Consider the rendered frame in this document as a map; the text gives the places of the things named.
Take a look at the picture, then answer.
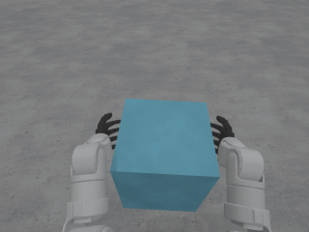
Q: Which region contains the robot right hand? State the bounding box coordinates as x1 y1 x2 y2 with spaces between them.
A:
210 116 235 154

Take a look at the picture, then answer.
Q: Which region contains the robot left hand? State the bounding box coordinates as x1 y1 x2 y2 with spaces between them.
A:
96 112 121 150

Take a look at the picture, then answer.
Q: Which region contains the robot left forearm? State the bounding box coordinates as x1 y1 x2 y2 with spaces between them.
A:
62 133 113 232

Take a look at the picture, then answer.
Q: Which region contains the robot right forearm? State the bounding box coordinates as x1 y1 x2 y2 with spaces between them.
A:
217 136 272 232

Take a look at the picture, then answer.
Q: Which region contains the carton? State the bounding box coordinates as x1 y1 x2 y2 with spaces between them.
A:
110 99 220 212

